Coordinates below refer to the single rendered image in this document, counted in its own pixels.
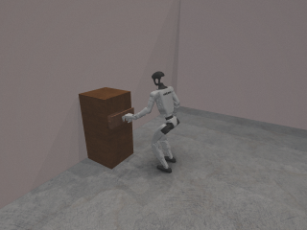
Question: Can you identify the left robot upper arm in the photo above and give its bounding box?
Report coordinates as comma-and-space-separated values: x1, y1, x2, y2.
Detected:
147, 90, 159, 114

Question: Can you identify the right robot forearm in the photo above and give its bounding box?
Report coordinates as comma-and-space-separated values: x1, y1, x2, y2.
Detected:
172, 104, 180, 117

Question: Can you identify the right robot upper arm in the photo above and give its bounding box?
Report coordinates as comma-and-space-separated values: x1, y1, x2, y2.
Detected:
168, 86, 180, 106

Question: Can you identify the cabinet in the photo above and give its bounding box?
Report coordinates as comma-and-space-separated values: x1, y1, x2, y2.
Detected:
79, 87, 133, 169

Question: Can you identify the left robot forearm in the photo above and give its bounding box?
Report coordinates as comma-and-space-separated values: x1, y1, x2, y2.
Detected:
131, 107, 149, 120

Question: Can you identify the left robot foot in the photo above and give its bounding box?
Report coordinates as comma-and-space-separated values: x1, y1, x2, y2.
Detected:
157, 165, 172, 173

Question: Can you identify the drawer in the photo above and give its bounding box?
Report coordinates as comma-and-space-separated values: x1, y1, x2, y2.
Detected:
107, 107, 134, 129

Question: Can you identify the robot left hand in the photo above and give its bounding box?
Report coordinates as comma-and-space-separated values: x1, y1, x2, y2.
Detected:
122, 113, 132, 123

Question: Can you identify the humanoid robot torso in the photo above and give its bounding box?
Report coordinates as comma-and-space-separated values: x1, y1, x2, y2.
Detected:
155, 87, 178, 130

